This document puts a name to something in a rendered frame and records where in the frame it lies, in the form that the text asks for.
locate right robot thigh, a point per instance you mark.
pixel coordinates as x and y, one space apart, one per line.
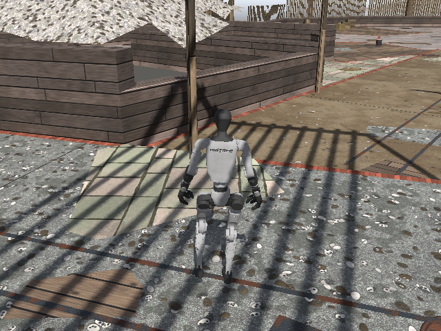
234 211

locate robot left forearm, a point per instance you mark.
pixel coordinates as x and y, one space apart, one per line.
187 178

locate robot right forearm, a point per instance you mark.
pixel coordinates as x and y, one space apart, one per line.
254 185

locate right robot shin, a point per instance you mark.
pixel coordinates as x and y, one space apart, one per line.
230 247

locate right robot hand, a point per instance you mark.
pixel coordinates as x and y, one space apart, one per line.
253 199

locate right robot upper arm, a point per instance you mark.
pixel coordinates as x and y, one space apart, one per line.
246 157

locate left robot hand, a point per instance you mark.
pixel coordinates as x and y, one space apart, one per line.
186 194

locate left robot upper arm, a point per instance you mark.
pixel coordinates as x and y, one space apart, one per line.
196 155

